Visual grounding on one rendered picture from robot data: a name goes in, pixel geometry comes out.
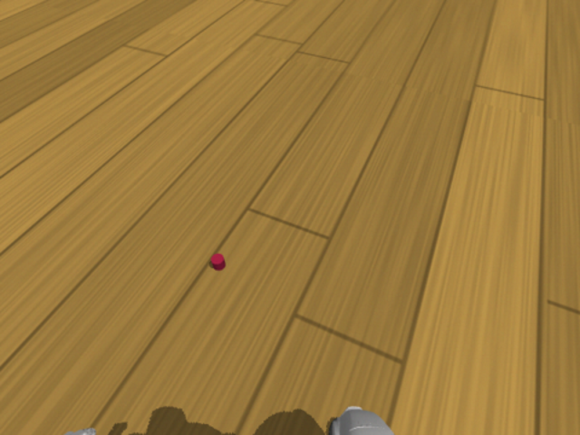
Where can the tin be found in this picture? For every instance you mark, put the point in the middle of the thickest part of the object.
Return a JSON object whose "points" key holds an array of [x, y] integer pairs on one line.
{"points": [[218, 262]]}

